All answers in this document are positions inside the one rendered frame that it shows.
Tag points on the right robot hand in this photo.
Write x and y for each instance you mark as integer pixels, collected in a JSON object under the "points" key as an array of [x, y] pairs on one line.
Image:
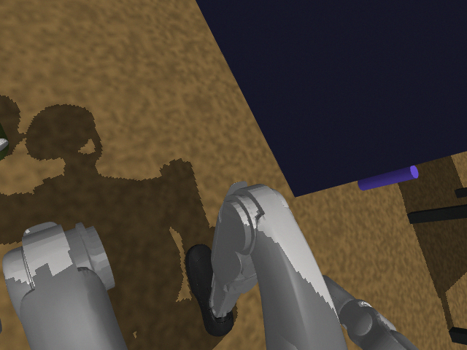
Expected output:
{"points": [[339, 295]]}

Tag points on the right robot foot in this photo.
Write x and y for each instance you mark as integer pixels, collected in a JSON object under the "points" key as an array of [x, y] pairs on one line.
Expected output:
{"points": [[199, 270]]}

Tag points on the right robot arm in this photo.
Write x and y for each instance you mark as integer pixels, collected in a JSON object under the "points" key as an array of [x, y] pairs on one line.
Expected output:
{"points": [[370, 330]]}

